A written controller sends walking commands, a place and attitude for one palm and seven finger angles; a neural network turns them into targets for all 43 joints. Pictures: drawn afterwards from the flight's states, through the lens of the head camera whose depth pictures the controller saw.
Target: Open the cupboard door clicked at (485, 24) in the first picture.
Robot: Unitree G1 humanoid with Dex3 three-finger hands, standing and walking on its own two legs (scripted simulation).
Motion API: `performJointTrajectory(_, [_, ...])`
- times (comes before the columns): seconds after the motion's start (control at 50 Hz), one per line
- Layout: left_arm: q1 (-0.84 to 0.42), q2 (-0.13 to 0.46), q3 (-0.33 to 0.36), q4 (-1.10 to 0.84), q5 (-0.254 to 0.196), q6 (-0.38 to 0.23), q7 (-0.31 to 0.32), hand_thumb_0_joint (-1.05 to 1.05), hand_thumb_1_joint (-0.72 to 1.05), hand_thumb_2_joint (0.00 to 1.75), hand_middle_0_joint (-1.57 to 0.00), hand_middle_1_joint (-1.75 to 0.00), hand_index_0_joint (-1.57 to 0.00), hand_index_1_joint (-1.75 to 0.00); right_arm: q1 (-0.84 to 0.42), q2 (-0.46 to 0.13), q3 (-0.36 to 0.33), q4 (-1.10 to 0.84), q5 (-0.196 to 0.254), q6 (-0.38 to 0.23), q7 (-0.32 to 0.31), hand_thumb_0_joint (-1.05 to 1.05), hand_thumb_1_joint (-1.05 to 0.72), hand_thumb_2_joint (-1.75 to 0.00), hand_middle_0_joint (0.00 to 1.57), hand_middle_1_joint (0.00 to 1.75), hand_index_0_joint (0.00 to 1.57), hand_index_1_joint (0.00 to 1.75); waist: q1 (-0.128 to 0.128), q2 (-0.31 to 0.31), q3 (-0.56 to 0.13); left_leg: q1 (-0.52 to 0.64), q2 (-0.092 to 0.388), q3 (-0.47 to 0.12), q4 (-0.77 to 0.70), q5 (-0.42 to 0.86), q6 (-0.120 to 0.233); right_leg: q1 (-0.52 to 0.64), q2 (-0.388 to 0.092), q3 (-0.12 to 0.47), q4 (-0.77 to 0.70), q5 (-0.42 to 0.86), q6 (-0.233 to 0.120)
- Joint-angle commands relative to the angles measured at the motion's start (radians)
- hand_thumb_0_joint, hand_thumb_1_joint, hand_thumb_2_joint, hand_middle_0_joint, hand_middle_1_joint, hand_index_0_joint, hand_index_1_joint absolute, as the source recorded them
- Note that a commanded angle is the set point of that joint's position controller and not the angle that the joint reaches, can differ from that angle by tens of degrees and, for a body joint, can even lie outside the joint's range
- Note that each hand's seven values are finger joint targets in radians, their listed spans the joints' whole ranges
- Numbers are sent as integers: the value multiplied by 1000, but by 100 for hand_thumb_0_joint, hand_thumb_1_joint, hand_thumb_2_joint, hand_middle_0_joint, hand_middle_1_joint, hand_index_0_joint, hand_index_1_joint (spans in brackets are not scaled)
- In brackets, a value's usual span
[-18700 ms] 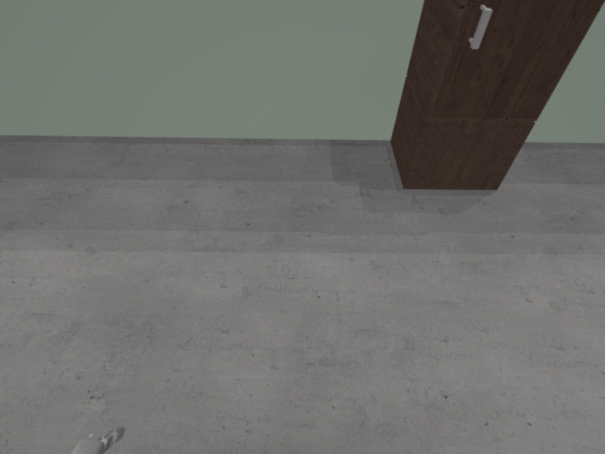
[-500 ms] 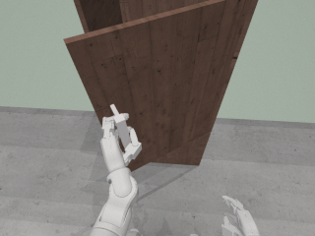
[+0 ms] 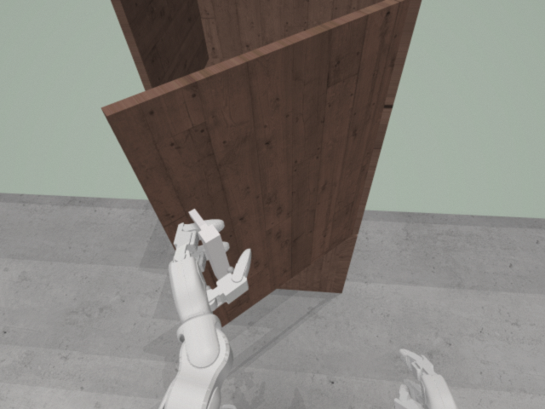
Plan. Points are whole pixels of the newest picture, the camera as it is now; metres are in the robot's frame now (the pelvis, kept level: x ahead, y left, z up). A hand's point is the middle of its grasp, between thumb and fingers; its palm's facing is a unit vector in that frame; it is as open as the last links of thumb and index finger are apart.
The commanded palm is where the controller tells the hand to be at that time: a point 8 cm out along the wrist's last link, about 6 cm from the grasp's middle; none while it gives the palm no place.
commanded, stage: open thumb and fingers to let go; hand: left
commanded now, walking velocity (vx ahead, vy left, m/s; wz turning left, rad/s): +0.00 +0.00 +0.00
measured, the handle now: (210, 247) +0.34 +0.11 +0.06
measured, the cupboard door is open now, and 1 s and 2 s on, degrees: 42 41 41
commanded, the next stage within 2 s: slide the hand sideways off the handle in 0.52 s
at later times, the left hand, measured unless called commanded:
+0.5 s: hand (229, 272) +0.30 +0.08 +0.06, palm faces +0.29 -0.96 -0.01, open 15.0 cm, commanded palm +0.25 +0.13 +0.06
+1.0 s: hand (211, 300) +0.25 +0.10 +0.06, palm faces -0.10 -0.99 +0.05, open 16.4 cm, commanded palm +0.23 +0.15 +0.06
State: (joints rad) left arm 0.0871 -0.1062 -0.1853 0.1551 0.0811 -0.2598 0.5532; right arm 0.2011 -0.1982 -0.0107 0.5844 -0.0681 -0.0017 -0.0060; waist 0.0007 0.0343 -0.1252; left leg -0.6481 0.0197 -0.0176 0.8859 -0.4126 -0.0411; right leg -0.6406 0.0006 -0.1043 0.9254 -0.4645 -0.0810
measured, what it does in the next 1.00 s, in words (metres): stands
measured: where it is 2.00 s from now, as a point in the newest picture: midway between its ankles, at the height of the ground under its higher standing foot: outside the picture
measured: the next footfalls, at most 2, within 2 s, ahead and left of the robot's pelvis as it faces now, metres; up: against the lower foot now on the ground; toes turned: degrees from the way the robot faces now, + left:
none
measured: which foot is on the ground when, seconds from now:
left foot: down 0.00-1.00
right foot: down 0.00-1.00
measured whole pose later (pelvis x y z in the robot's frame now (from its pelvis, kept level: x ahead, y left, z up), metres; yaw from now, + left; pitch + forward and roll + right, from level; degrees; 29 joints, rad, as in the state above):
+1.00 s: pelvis -0.01 +0.05 +0.00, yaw -2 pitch +9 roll +0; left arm 0.19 0.02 -0.22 0.03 -0.05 -0.29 0.08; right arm 0.26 -0.22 0.02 0.48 0.00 -0.06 0.00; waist 0.00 0.03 -0.10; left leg -0.67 0.00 0.03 0.95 -0.44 0.02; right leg -0.65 -0.02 -0.06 0.95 -0.45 -0.02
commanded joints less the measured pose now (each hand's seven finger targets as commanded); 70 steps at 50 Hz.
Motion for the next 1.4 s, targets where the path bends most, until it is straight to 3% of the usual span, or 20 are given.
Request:
performJointTrajectory(0.0, [-152,-22,-14,-224,18,-72,-10,0,-22,42,-32,-123,-32,-123,-77,-65,-19,-156,-1,-47,-5,0,-90,-90,20,30,20,30,-17,-161,-215,41,-42,3,-36,152,50,207,-64,173,-210,395,91])
performJointTrajectory(0.08, [-162,0,5,-242,10,-82,-14,0,-50,30,-30,-120,-30,-120,-77,-68,-20,-158,0,-50,-10,0,-90,-90,20,30,20,30,-11,-170,-212,30,-44,-1,-34,138,50,212,-69,189,-222,363,93])
performJointTrajectory(0.12, [-158,-1,6,-249,10,-88,-16,0,-50,30,-30,-120,-30,-120,-76,-65,-21,-156,0,-50,-9,0,-90,-90,20,30,20,30,-8,-135,-223,43,-42,4,-34,147,49,206,-66,182,-211,372,89])
performJointTrajectory(0.18, [-159,-9,2,-232,7,-85,-14,0,-50,30,-27,-105,-27,-105,-74,-67,-19,-159,1,-51,-9,0,-90,-90,20,30,20,30,-13,-164,-206,43,-41,1,-36,141,51,187,-56,160,-209,337,85])
performJointTrajectory(0.3, [-149,-33,-17,-225,25,-76,7,0,-50,30,-22,-75,-22,-75,-79,-62,-18,-170,0,-48,-5,0,-90,-90,20,30,20,30,0,-102,-212,68,-39,8,-43,162,52,152,-32,113,-172,305,64])
performJointTrajectory(0.48, [-199,-56,-28,-215,26,-42,37,0,-50,30,-15,-30,-15,-30,-93,-64,-13,-180,4,-42,-3,0,-90,-90,20,30,20,30,1,-109,-202,76,-34,-1,-52,160,51,124,-9,75,-158,240,50])
performJointTrajectory(0.6, [-244,-58,-10,-190,12,-17,52,0,-50,30,-15,-30,-15,-30,-109,-63,-6,-174,1,-32,-4,0,-90,-90,20,30,20,30,2,-113,-205,74,-35,1,-53,144,51,115,-7,77,-164,214,53])
performJointTrajectory(0.62, [-234,48,-223,-191,124,-60,-172,0,-50,30,-15,-30,-15,-30,-35,-104,0,-143,6,-29,2,0,-90,-90,20,30,20,30,-85,-157,-135,85,-35,6,-34,167,70,67,-15,105,-142,311,56])
performJointTrajectory(0.64, [-265,136,-120,-250,83,-106,-292,0,-50,30,-15,-30,-15,-30,-26,-102,-12,-176,17,-32,-3,0,-90,-90,20,30,20,30,-52,-117,-204,80,-36,4,-25,183,74,103,-20,107,-124,352,50])
performJointTrajectory(0.68, [-240,191,-99,-299,44,-144,-430,0,-50,30,-15,-30,-15,-30,-29,-106,-11,-195,24,-33,-14,0,-90,-90,20,30,20,30,-25,-44,-287,104,-41,9,-21,225,77,165,-24,123,-102,421,43])
performJointTrajectory(0.72, [-213,134,-144,-303,-39,-146,-559,0,-50,30,-15,-30,-15,-30,-29,-102,-4,-221,46,-53,-15,0,-90,-90,20,30,20,30,-41,-37,-261,128,-39,4,-33,200,75,140,-17,108,-117,372,45])
performJointTrajectory(0.76, [-188,89,-114,-287,-159,-114,-608,0,-50,30,-15,-30,-15,-30,-53,-102,6,-243,71,-75,-26,0,-90,-90,20,30,20,30,-37,-76,-186,106,-39,0,-57,113,70,130,-6,97,-168,246,52])
performJointTrajectory(0.8, [-129,89,-48,-273,-231,-84,-596,0,-50,30,-15,-30,-15,-30,-67,-108,8,-251,81,-97,-29,0,-90,-90,20,30,20,30,-16,-127,-145,93,-38,-10,-81,73,62,126,-3,83,-193,159,54])
performJointTrajectory(0.84, [-105,100,-14,-293,-230,-75,-549,0,-50,30,-15,-30,-15,-30,-66,-115,4,-256,81,-107,-25,0,-90,-90,20,30,20,30,-7,-149,-139,94,-37,-14,-88,60,59,105,-1,69,-188,120,56])
performJointTrajectory(0.88, [-61,125,2,-318,-181,-83,-496,0,-50,30,-15,-30,-15,-30,-55,-116,-1,-259,73,-112,-13,0,-90,-90,20,30,20,30,7,-107,-148,98,-36,-18,-88,87,58,88,1,56,-148,144,48])
performJointTrajectory(0.98, [10,168,-16,-386,-66,-114,-442,0,-50,30,-15,-30,-15,-30,-25,-116,-11,-277,57,-103,15,0,-90,-90,20,30,20,30,-1,-61,-164,76,-28,-17,-53,116,60,46,-2,62,-92,173,40])
performJointTrajectory(1.12, [50,182,-2,-482,-109,-96,-478,0,-50,30,-15,-30,-15,-30,-33,-113,-3,-307,64,-96,0,0,-90,-90,20,30,20,30,-5,-34,-169,72,-28,-17,-53,76,58,53,7,61,-97,142,41])
performJointTrajectory(1.16, [83,188,18,-491,-133,-87,-488,0,-50,30,-15,-30,-15,-30,-27,-115,-1,-309,66,-99,-8,0,-90,-90,20,30,20,30,-9,-81,-171,64,-29,-16,-46,83,61,67,10,62,-106,157,47])
performJointTrajectory(1.22, [149,194,31,-503,-152,-86,-511,0,-50,30,-15,-30,-15,-30,-23,-114,0,-306,69,-107,-14,0,-90,-90,20,30,20,30,-5,-74,-167,61,-29,-16,-43,109,59,74,12,59,-98,191,48])
performJointTrajectory(1.38, [300,257,98,-552,-163,-93,-564,0,-50,30,-15,-30,-15,-30,-10,-119,-6,-313,69,-117,-14,0,-90,-90,20,30,20,30,6,-44,-156,39,-31,-15,-18,167,55,74,12,59,-65,257,44])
